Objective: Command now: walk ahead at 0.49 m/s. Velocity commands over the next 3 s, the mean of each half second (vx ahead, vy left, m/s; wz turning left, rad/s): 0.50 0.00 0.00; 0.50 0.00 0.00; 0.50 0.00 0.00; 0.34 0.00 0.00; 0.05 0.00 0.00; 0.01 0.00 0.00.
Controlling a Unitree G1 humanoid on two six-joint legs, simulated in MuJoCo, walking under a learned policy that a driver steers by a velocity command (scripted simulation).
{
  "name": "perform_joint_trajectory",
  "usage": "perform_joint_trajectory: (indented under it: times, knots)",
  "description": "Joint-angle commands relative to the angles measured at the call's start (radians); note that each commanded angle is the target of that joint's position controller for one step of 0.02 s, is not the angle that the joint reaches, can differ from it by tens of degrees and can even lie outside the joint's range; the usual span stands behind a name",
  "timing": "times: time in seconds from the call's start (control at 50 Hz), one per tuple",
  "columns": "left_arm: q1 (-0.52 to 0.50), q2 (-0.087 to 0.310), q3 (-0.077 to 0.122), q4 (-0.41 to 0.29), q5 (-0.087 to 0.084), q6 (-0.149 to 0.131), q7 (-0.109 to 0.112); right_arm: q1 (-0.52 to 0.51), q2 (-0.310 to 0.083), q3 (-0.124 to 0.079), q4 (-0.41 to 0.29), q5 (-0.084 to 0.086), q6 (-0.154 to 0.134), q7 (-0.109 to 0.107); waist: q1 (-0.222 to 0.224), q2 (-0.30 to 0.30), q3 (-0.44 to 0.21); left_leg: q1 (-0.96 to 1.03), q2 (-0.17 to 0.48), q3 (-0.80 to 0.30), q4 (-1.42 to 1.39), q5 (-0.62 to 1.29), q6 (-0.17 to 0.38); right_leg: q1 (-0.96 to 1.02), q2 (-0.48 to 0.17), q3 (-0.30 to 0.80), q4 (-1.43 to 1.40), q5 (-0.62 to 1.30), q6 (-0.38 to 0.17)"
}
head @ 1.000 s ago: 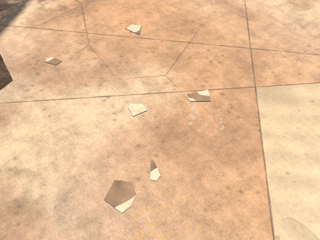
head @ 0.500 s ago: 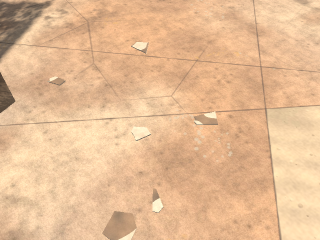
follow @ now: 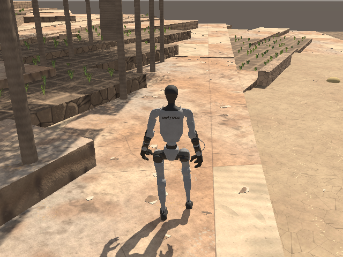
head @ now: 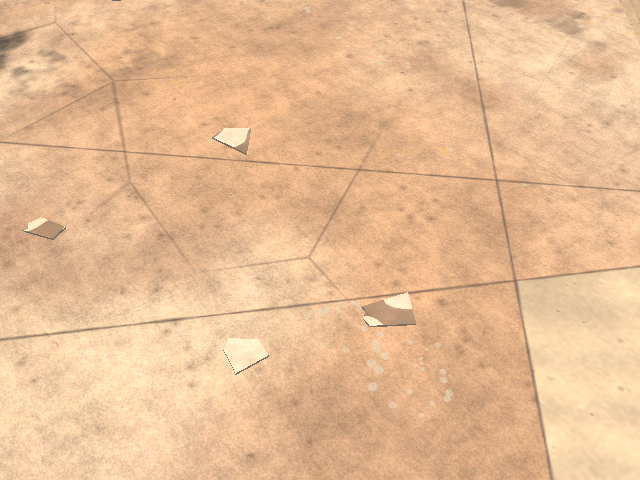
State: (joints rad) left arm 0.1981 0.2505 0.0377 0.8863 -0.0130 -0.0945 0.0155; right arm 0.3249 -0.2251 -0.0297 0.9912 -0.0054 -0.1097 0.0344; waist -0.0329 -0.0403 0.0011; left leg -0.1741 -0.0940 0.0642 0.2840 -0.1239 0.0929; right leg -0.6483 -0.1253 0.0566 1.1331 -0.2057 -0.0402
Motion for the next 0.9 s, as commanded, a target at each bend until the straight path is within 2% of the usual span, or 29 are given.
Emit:
perform_joint_trajectory:
  times: [0.02,0.1,0.16,0.2,0.24,0.26,0.28,0.3,0.32,0.34,0.36,0.38,0.4,0.42,0.44,0.46,0.5,0.56,0.64,0.72,0.76,0.8,0.82,0.84,0.86,0.88,0.9]
  knots:
    - [0.033,0.042,0.012,-0.043,0.012,0.006,0.006,-0.039,-0.133,-0.022,-0.056,0.002,-0.016,-0.020,0.046,0.077,0.053,-0.093,0.284,-0.217,-0.202,0.066,0.172,-0.031,-0.043,0.003,-0.145,0.152,0.027]
    - [-0.125,0.029,0.006,-0.083,0.004,-0.005,-0.005,0.039,-0.160,-0.026,-0.039,0.017,-0.004,-0.034,-0.010,0.079,0.054,-0.010,0.267,-0.166,-0.186,0.081,0.127,-0.002,0.001,-0.034,-0.424,0.302,0.036]
    - [-0.213,0.032,0.002,-0.110,-0.007,-0.008,-0.021,0.094,-0.168,-0.029,-0.017,0.025,0.006,-0.034,-0.045,0.089,0.071,0.072,0.293,-0.166,-0.154,0.057,0.120,0.006,0.023,-0.048,-0.525,0.285,0.036]
    - [-0.251,0.041,0.002,-0.132,-0.010,-0.014,-0.035,0.114,-0.169,-0.031,-0.005,0.026,0.016,-0.036,-0.049,0.095,0.082,0.142,0.324,-0.179,-0.116,0.056,0.113,-0.002,0.031,-0.044,-0.574,0.226,0.018]
    - [-0.234,0.061,0.008,-0.140,-0.010,-0.023,-0.046,0.106,-0.181,-0.037,-0.003,0.027,0.027,-0.039,-0.026,0.107,0.071,0.188,0.350,-0.193,-0.064,0.098,0.098,0.046,0.046,-0.051,-0.616,0.147,-0.010]
    - [-0.187,0.077,0.016,-0.131,-0.009,-0.027,-0.048,0.089,-0.189,-0.040,-0.006,0.026,0.032,-0.039,0.006,0.118,0.047,0.192,0.348,-0.187,-0.012,0.194,0.086,0.123,0.067,-0.069,-0.635,0.118,-0.026]
    - [-0.079,0.108,0.034,-0.100,-0.007,-0.030,-0.046,0.067,-0.184,-0.036,-0.012,0.023,0.037,-0.039,0.067,0.115,-0.013,0.178,0.310,-0.153,0.115,0.361,0.065,0.271,0.100,-0.096,-0.658,0.106,-0.048]
    - [0.114,0.170,0.063,-0.045,-0.004,-0.032,-0.039,0.056,-0.149,-0.023,-0.027,0.011,0.039,-0.039,0.143,0.081,-0.140,0.072,0.248,-0.100,0.353,0.398,0.033,0.539,0.063,-0.051,-0.640,0.129,-0.092]
    - [0.275,0.287,0.090,-0.019,0.016,-0.028,-0.033,0.129,-0.057,0.008,-0.056,0.000,0.023,-0.034,0.151,-0.127,-0.306,-0.292,0.116,-0.019,0.760,0.077,-0.037,0.942,-0.196,0.326,-0.658,0.093,-0.223]
    - [0.310,0.249,0.080,-0.004,0.012,-0.023,-0.039,0.166,-0.030,0.019,-0.042,0.019,-0.004,-0.027,0.141,-0.260,-0.393,-0.522,0.030,-0.123,0.974,-0.423,-0.051,1.069,-0.296,0.681,-0.820,-0.029,-0.309]
    - [0.236,0.172,0.056,-0.017,0.006,-0.025,-0.041,0.089,-0.145,-0.010,-0.056,0.042,-0.022,-0.023,0.135,-0.160,-0.261,-0.617,0.100,-0.186,1.064,-0.384,-0.029,0.962,-0.262,0.585,-0.836,-0.064,-0.256]
    - [0.141,0.129,0.042,-0.041,0.005,-0.023,-0.040,0.009,-0.165,-0.015,-0.080,0.050,-0.027,-0.024,0.109,-0.096,-0.163,-0.617,0.155,-0.160,1.046,-0.288,-0.016,0.819,-0.223,0.425,-0.848,-0.001,-0.216]
    - [0.064,0.100,0.031,-0.053,0.009,-0.022,-0.045,-0.030,-0.152,-0.018,-0.085,0.039,-0.022,-0.030,0.077,-0.022,-0.094,-0.573,0.195,-0.138,0.982,-0.207,-0.022,0.677,-0.176,0.314,-0.886,0.083,-0.196]
    - [0.028,0.074,0.023,-0.057,0.013,-0.024,-0.049,-0.033,-0.142,-0.026,-0.085,0.025,-0.009,-0.036,0.046,-0.024,-0.057,-0.518,0.226,-0.140,0.915,-0.155,-0.026,0.586,-0.134,0.236,-0.921,0.130,-0.177]
    - [0.022,0.063,0.020,-0.048,0.018,-0.025,-0.053,-0.014,-0.118,-0.025,-0.081,0.023,0.006,-0.036,0.025,-0.039,-0.042,-0.467,0.235,-0.136,0.884,-0.124,-0.032,0.529,-0.110,0.191,-0.951,0.154,-0.171]
    - [0.039,0.067,0.022,-0.035,0.018,-0.028,-0.054,0.003,-0.094,-0.023,-0.075,0.021,0.017,-0.037,0.016,-0.039,-0.036,-0.445,0.235,-0.126,0.865,-0.107,-0.039,0.500,-0.097,0.158,-0.969,0.202,-0.178]
    - [0.077,0.095,0.029,-0.011,0.018,-0.031,-0.047,-0.021,-0.089,-0.026,-0.088,0.018,0.029,-0.040,0.007,-0.023,-0.010,-0.483,0.239,-0.120,0.809,-0.052,-0.053,0.491,-0.092,0.107,-0.991,0.289,-0.190]
    - [0.128,0.111,0.033,0.013,0.017,-0.022,-0.029,-0.140,-0.086,-0.030,-0.129,0.009,0.030,-0.040,0.030,-0.011,0.019,-0.568,0.240,-0.116,0.646,0.079,-0.072,0.530,-0.089,0.067,-1.007,0.334,-0.185]
    - [0.182,0.125,0.033,0.037,0.007,-0.014,-0.015,-0.283,-0.066,-0.023,-0.168,0.015,0.022,-0.029,0.072,-0.018,0.049,-0.529,0.208,-0.083,0.415,0.231,-0.072,0.549,-0.065,0.011,-1.028,0.273,-0.156]
    - [0.250,0.132,0.037,0.077,0.000,-0.001,-0.010,-0.393,-0.068,-0.017,-0.206,0.024,0.015,-0.011,0.106,-0.018,0.089,-0.548,0.186,-0.073,0.300,0.210,-0.059,0.661,-0.103,0.011,-1.002,0.249,-0.154]
    - [0.258,0.137,0.042,0.089,-0.003,0.008,-0.005,-0.424,-0.074,-0.017,-0.226,0.026,0.008,0.002,0.102,-0.021,0.099,-0.555,0.182,-0.076,0.265,0.156,-0.040,0.722,-0.132,0.017,-0.966,0.279,-0.147]
    - [0.242,0.149,0.049,0.092,-0.005,0.017,-0.001,-0.402,-0.091,-0.022,-0.229,0.027,0.001,0.011,0.076,-0.033,0.078,-0.485,0.162,-0.060,0.237,0.084,-0.016,0.753,-0.146,0.015,-0.913,0.374,-0.131]
    - [0.222,0.159,0.052,0.088,-0.004,0.021,-0.001,-0.353,-0.111,-0.032,-0.219,0.026,-0.002,0.011,0.045,-0.049,0.044,-0.391,0.135,-0.037,0.229,0.054,-0.002,0.752,-0.140,0.006,-0.858,0.514,-0.121]
    - [0.199,0.160,0.051,0.083,-0.003,0.026,-0.001,-0.247,-0.139,-0.049,-0.188,0.025,-0.003,0.008,-0.015,-0.054,-0.020,-0.234,0.097,-0.005,0.215,0.051,0.019,0.731,-0.109,-0.022,-0.736,0.677,-0.103]
    - [0.188,0.136,0.041,0.073,0.004,0.029,-0.001,-0.066,-0.190,-0.076,-0.131,0.023,-0.002,0.001,-0.091,-0.033,-0.130,0.026,0.105,-0.021,0.229,0.078,0.052,0.629,-0.052,-0.061,-0.524,0.687,-0.072]
    - [0.237,0.083,0.020,0.051,0.028,0.022,-0.004,0.109,-0.283,-0.098,-0.100,0.010,0.003,-0.009,-0.113,0.136,-0.294,0.384,0.336,-0.306,0.254,0.089,0.142,0.345,0.039,-0.106,-0.161,0.318,-0.029]
    - [0.337,-0.030,-0.011,0.063,0.011,-0.004,-0.017,0.143,-0.292,-0.094,-0.084,0.008,0.006,-0.001,-0.059,0.350,-0.411,0.611,0.499,-0.763,0.076,-0.134,0.268,0.022,0.199,-0.012,0.109,-0.362,0.011]
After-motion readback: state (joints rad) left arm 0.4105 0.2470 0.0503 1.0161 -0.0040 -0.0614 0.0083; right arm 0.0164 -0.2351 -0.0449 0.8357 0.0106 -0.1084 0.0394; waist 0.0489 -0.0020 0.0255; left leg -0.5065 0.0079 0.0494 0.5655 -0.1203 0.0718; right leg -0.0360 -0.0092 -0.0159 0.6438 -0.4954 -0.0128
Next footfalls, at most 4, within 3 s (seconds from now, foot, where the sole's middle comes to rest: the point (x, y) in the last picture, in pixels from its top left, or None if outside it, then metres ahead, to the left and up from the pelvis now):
0.30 right None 0.33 -0.17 -0.78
0.86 left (288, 422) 0.65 0.07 -0.78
1.44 right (379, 301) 0.97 -0.16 -0.78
1.92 left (291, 233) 1.21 0.07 -0.78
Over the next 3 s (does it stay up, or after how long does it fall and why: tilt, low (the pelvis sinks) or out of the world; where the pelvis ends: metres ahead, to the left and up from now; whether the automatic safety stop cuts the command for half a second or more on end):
stays up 1.14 -0.06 -0.01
